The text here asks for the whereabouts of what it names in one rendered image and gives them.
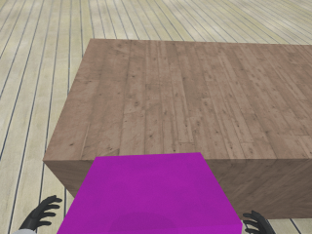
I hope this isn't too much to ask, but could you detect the pedestal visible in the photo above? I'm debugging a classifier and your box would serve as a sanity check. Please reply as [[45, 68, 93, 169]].
[[42, 38, 312, 220]]

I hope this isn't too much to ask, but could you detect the robot right hand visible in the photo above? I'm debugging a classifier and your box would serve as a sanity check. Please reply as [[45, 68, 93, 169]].
[[243, 211, 275, 234]]

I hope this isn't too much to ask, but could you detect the robot left hand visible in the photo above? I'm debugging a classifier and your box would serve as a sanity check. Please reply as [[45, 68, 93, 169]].
[[19, 195, 62, 231]]

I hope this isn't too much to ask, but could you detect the carton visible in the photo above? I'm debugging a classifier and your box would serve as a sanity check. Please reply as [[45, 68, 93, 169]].
[[57, 152, 243, 234]]

